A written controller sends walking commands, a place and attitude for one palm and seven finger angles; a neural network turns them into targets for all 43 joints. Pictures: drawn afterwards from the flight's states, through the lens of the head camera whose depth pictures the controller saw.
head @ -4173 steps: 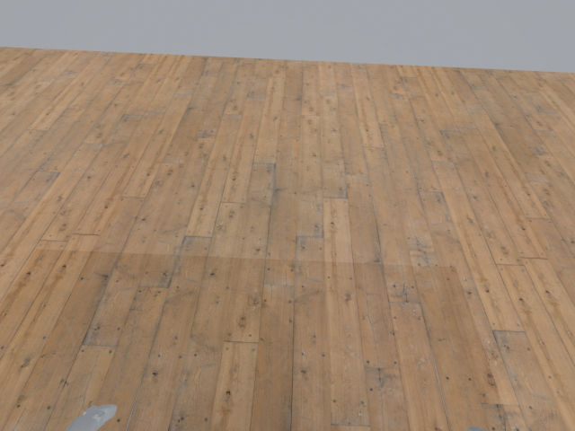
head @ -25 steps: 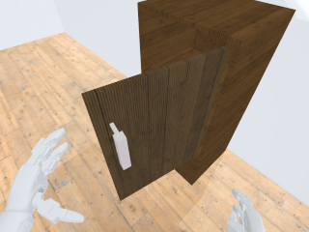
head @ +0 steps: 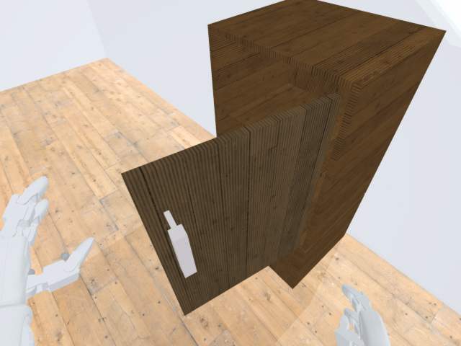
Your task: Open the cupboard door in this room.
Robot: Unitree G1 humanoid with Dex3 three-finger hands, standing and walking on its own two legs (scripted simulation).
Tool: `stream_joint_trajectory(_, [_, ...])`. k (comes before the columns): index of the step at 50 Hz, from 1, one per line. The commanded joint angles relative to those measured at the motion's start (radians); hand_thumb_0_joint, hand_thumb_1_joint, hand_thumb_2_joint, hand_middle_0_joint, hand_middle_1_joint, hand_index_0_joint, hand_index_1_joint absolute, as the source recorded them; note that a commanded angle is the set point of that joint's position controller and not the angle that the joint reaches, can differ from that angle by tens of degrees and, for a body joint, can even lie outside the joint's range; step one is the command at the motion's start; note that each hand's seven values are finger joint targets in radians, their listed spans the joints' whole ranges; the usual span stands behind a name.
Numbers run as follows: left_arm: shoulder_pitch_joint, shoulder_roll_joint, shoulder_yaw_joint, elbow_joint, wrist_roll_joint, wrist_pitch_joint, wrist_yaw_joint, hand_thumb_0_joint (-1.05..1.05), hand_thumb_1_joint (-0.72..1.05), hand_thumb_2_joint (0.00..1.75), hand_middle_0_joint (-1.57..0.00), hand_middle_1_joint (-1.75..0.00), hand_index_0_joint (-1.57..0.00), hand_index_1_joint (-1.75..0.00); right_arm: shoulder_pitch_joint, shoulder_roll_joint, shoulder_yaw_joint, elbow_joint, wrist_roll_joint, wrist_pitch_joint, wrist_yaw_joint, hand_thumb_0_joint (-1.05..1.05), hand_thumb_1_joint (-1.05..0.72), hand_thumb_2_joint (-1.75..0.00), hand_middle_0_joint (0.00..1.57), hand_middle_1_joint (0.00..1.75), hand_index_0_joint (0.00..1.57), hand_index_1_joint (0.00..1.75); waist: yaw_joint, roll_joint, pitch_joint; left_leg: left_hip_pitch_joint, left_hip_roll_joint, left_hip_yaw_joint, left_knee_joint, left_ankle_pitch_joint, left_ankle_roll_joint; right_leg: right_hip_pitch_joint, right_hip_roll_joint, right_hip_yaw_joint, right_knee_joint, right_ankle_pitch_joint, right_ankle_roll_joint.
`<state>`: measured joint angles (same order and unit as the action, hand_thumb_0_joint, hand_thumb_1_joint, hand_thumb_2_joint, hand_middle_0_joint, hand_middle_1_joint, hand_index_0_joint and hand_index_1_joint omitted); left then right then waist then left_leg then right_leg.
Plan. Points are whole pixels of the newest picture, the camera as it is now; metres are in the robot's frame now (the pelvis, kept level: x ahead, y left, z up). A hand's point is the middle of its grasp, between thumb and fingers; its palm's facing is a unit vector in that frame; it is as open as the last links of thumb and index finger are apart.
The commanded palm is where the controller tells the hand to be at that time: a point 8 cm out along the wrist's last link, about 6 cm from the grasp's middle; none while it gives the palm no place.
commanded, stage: draw the hand back to the body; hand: left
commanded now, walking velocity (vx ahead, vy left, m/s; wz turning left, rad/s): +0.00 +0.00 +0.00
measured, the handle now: (178, 243) +0.28 +0.14 +0.02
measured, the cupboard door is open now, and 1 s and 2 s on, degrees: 79 79 79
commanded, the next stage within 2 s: step back with the hand held close in 0.52 s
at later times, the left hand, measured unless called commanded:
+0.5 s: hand (57, 253) +0.18 +0.25 +0.15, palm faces +0.45 -0.80 -0.40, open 7.4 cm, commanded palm +0.13 +0.29 +0.17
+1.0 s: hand (35, 275) +0.15 +0.26 +0.15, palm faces +0.33 -0.79 -0.52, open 7.4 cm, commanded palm +0.09 +0.31 +0.18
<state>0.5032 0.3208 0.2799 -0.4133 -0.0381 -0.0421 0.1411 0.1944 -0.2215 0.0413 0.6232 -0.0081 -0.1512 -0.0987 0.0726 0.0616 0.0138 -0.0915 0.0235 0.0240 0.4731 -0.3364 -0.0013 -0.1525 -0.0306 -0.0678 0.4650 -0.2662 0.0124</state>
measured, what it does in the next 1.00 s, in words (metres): shifts its weight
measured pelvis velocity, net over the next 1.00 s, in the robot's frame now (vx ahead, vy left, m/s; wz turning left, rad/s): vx -0.06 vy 0.01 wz -0.03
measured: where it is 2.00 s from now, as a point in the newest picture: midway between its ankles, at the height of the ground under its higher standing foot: outside the picture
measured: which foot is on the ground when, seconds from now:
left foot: down 0.00-1.00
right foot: down 0.00-1.00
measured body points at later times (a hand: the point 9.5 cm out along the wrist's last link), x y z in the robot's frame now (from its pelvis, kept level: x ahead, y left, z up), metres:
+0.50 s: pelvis -0.01 -0.01 +0.00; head -0.02 -0.02 +0.45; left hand +0.15 +0.29 +0.18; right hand +0.18 -0.23 -0.08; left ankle -0.05 +0.12 -0.74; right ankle -0.01 -0.13 -0.74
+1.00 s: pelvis -0.06 +0.01 +0.00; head -0.03 +0.01 +0.45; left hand +0.13 +0.30 +0.18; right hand +0.12 -0.24 -0.08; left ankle -0.05 +0.12 -0.74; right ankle -0.01 -0.13 -0.74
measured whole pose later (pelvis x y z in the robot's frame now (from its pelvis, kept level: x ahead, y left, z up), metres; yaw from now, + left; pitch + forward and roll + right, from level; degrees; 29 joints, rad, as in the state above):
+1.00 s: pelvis -0.06 +0.01 +0.00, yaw -2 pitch -1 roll +0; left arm 0.57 0.42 0.40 -0.51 -0.04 -0.14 0.13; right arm 0.16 -0.23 -0.01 0.56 0.00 -0.01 -0.09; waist 0.00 0.01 0.07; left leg -0.22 0.01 0.06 0.48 -0.25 0.02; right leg -0.28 -0.04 -0.03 0.43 -0.14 0.03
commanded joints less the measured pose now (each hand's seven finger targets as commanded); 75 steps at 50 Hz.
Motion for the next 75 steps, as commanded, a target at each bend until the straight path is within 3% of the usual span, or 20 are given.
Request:
stream_joint_trajectory(1, [-0.071, 0.191, 0.153, -0.233, 0.003, -0.073, 0.008, 0.0, 0.69, 0.81, -0.19, -0.3, -0.19, -0.3, -0.11, -0.101, -0.046, -0.153, -0.004, -0.048, 0.001, 0.0, -0.9, -0.9, 0.2, 0.3, 0.2, 0.3, 0.002, -0.005, -0.111, -0.013, 0.003, 0.005, -0.071, 0.497, 0.012, 0.128, 0.012, 0.009, -0.056, 0.359, -0.021])
stream_joint_trajectory(7, [-0.115, 0.209, 0.192, -0.224, -0.003, -0.078, 0.002, 0.0, 0.9, 0.9, -0.2, -0.3, -0.2, -0.3, -0.12, -0.101, -0.052, -0.144, -0.003, -0.027, 0.004, 0.0, -0.9, -0.9, 0.2, 0.3, 0.2, 0.3, 0.002, 0.028, -0.099, 0.008, 0.005, 0.014, -0.082, 0.511, 0.011, 0.141, 0.013, 0.016, -0.078, 0.379, -0.023])
stream_joint_trajectory(11, [-0.079, 0.162, 0.159, -0.158, -0.01, -0.071, -0.01, 0.0, 0.9, 0.9, -0.2, -0.3, -0.2, -0.3, -0.122, -0.103, -0.059, -0.144, -0.001, -0.007, 0.013, 0.0, -0.9, -0.9, 0.2, 0.3, 0.2, 0.3, -0.002, -0.042, -0.064, 0.0, 0.007, 0.018, -0.099, 0.451, 0.016, 0.123, 0.017, 0.013, -0.097, 0.342, -0.016])
stream_joint_trajectory(24, [-0.117, 0.202, 0.177, -0.219, -0.001, -0.091, 0.002, 0.0, 0.9, 0.9, -0.2, -0.3, -0.2, -0.3, -0.14, -0.097, -0.059, -0.138, -0.002, -0.025, 0.003, 0.0, -0.9, -0.9, 0.2, 0.3, 0.2, 0.3, 0.001, 0.033, -0.073, 0.008, -0.006, 0.017, -0.116, 0.359, 0.016, 0.127, 0.018, 0.025, -0.117, 0.279, -0.023])
stream_joint_trajectory(31, [-0.13, 0.181, 0.162, -0.158, -0.006, -0.094, -0.004, 0.0, 0.9, 0.9, -0.2, -0.3, -0.2, -0.3, -0.142, -0.1, -0.061, -0.131, 0.0, -0.023, 0.004, 0.0, -0.9, -0.9, 0.2, 0.3, 0.2, 0.3, -0.002, -0.019, -0.017, -0.012, -0.004, 0.012, -0.138, 0.269, 0.019, 0.1, 0.023, 0.027, -0.147, 0.185, -0.021])
stream_joint_trajectory(32, [-0.226, 0.215, 0.176, -0.206, -0.003, -0.099, 0.001, 0.0, 0.9, 0.9, -0.2, -0.3, -0.2, -0.3, -0.152, -0.105, -0.06, -0.128, 0.001, -0.025, 0.001, 0.0, -0.9, -0.9, 0.2, 0.3, 0.2, 0.3, -0.006, 0.02, -0.039, -0.004, -0.007, 0.011, -0.137, 0.265, 0.019, 0.11, 0.02, 0.03, -0.146, 0.184, -0.025])
stream_joint_trajectory(33, [-0.285, 0.324, 0.289, -0.227, 0.0, -0.137, 0.006, 0.0, 0.9, 0.9, -0.2, -0.3, -0.2, -0.3, -0.131, -0.121, -0.059, -0.163, 0.01, -0.004, 0.002, 0.0, -0.9, -0.9, 0.2, 0.3, 0.2, 0.3, -0.054, -0.049, 0.039, -0.087, 0.012, -0.007, -0.102, 0.206, 0.03, -0.001, -0.022, 0.118, -0.196, 0.242, -0.025])
stream_joint_trajectory(35, [-0.123, 0.238, 0.219, -0.129, 0.003, -0.133, -0.011, 0.0, 0.9, 0.9, -0.2, -0.3, -0.2, -0.3, -0.137, -0.109, -0.063, -0.156, 0.003, 0.025, 0.007, 0.0, -0.9, -0.9, 0.2, 0.3, 0.2, 0.3, -0.055, -0.12, 0.016, -0.065, 0.002, -0.005, -0.07, 0.195, 0.031, -0.025, -0.052, 0.124, -0.214, 0.243, -0.027])
stream_joint_trajectory(38, [-0.057, 0.22, 0.207, -0.169, 0.003, -0.148, -0.009, 0.0, 0.9, 0.9, -0.2, -0.3, -0.2, -0.3, -0.136, -0.116, -0.067, -0.168, -0.002, 0.048, 0.006, 0.0, -0.9, -0.9, 0.2, 0.3, 0.2, 0.3, -0.059, -0.026, -0.062, -0.084, 0.012, -0.006, -0.077, 0.262, 0.022, 0.019, -0.06, 0.098, -0.162, 0.305, -0.029])
stream_joint_trajectory(40, [-0.006, 0.228, 0.217, -0.216, 0.002, -0.153, -0.002, 0.0, 0.9, 0.9, -0.2, -0.3, -0.2, -0.3, -0.129, -0.123, -0.075, -0.185, -0.001, 0.059, 0.007, 0.0, -0.9, -0.9, 0.2, 0.3, 0.2, 0.3, -0.057, 0.03, -0.14, -0.084, 0.025, -0.005, -0.077, 0.343, 0.021, 0.064, -0.051, 0.086, -0.11, 0.377, -0.025])
stream_joint_trajectory(46, [0.062, 0.285, 0.286, -0.309, -0.001, -0.164, 0.015, 0.0, 0.9, 0.9, -0.2, -0.3, -0.2, -0.3, -0.129, -0.117, -0.092, -0.226, 0.006, 0.084, 0.0, 0.0, -0.9, -0.9, 0.2, 0.3, 0.2, 0.3, -0.053, -0.024, -0.214, -0.147, 0.048, -0.029, -0.062, 0.434, 0.016, 0.107, -0.037, 0.072, -0.005, 0.494, -0.014])
stream_joint_trajectory(53, [0.052, 0.258, 0.277, -0.273, 0.007, -0.177, 0.024, 0.0, 0.9, 0.9, -0.2, -0.3, -0.2, -0.3, -0.124, -0.13, -0.095, -0.229, 0.01, 0.079, -0.005, 0.0, -0.9, -0.9, 0.2, 0.3, 0.2, 0.3, -0.056, 0.04, -0.104, -0.36, 0.089, -0.072, -0.14, 0.171, 0.05, 0.1, -0.012, 0.074, 0.07, 0.298, 0.0])
stream_joint_trajectory(58, [0.003, 0.244, 0.262, -0.256, 0.027, -0.196, 0.029, 0.0, 0.9, 0.9, -0.2, -0.3, -0.2, -0.3, -0.106, -0.133, -0.095, -0.224, 0.015, 0.056, -0.003, 0.0, -0.9, -0.9, 0.2, 0.3, 0.2, 0.3, -0.068, -0.024, -0.046, -0.517, 0.079, -0.08, -0.127, -0.19, 0.078, 0.082, -0.036, 0.131, 0.046, 0.116, -0.006])
stream_joint_trajectory(62, [-0.056, 0.274, 0.27, -0.306, 0.036, -0.212, 0.039, 0.0, 0.9, 0.9, -0.2, -0.3, -0.2, -0.3, -0.089, -0.137, -0.096, -0.212, 0.009, 0.041, -0.002, 0.0, -0.9, -0.9, 0.2, 0.3, 0.2, 0.3, -0.075, -0.09, -0.036, -0.426, 0.029, -0.063, 0.017, -0.233, 0.063, -0.103, -0.09, 0.212, -0.107, -0.152, -0.037])
stream_joint_trajectory(65, [-0.053, 0.276, 0.264, -0.327, 0.027, -0.22, 0.053, 0.0, 0.9, 0.9, -0.2, -0.3, -0.2, -0.3, -0.071, -0.122, -0.084, -0.195, 0.004, 0.031, -0.002, 0.0, -0.9, -0.9, 0.2, 0.3, 0.2, 0.3, -0.08, -0.123, -0.068, -0.27, 0.002, -0.046, 0.111, -0.157, 0.037, -0.27, -0.131, 0.198, -0.164, -0.261, -0.057])
stream_joint_trajectory(67, [-0.04, 0.292, 0.282, -0.356, 0.024, -0.228, 0.061, 0.0, 0.9, 0.9, -0.2, -0.3, -0.2, -0.3, -0.073, -0.129, -0.085, -0.192, 0.002, 0.026, -0.008, 0.0, -0.9, -0.9, 0.2, 0.3, 0.2, 0.3, -0.081, -0.035, -0.084, -0.268, 0.03, -0.089, 0.038, -0.178, 0.043, -0.269, -0.1, 0.154, -0.104, -0.237, -0.045])
stream_joint_trajectory(68, [-0.036, 0.284, 0.281, -0.375, 0.023, -0.232, 0.062, 0.0, 0.9, 0.9, -0.2, -0.3, -0.2, -0.3, -0.073, -0.133, -0.082, -0.2, 0.001, 0.022, -0.011, 0.0, -0.9, -0.9, 0.2, 0.3, 0.2, 0.3, -0.083, 0.035, -0.079, -0.347, 0.071, -0.147, -0.064, -0.239, 0.058, -0.206, -0.056, 0.118, -0.019, -0.216, -0.023])
stream_joint_trajectory(70, [-0.025, 0.281, 0.317, -0.397, 0.04, -0.243, 0.062, 0.0, 0.9, 0.9, -0.2, -0.3, -0.2, -0.3, -0.089, -0.146, -0.091, -0.213, -0.003, 0.007, -0.015, 0.0, -0.9, -0.9, 0.2, 0.3, 0.2, 0.3, -0.065, 0.27, -0.11, -0.634, 0.246, -0.358, -0.352, -0.441, 0.132, 0.088, 0.076, 0.039, 0.39, -0.048, 0.021])
stream_joint_trajectory(73, [0.023, 0.275, 0.312, -0.368, 0.033, -0.244, 0.055, 0.0, 0.9, 0.9, -0.2, -0.3, -0.2, -0.3, -0.086, -0.116, -0.103, -0.199, -0.002, -0.015, 0.0, 0.0, -0.9, -0.9, 0.2, 0.3, 0.2, 0.3, -0.067, 0.148, -0.134, -0.491, 0.27, -0.332, -0.289, -0.205, 0.153, -0.026, 0.087, 0.092, 0.517, -0.155, 0.005])
stream_joint_trajectory(75, [0.069, 0.26, 0.309, -0.306, 0.022, -0.239, 0.053, 0.0, 0.9, 0.9, -0.2, -0.3, -0.2, -0.3, -0.082, -0.113, -0.103, -0.178, -0.001, -0.026, 0.01, 0.0, -0.9, -0.9, 0.2, 0.3, 0.2, 0.3, -0.066, 0.115, -0.09, -0.402, 0.229, -0.271, -0.237, -0.084, 0.145, -0.081, 0.076, 0.074, 0.364, -0.183, -0.002])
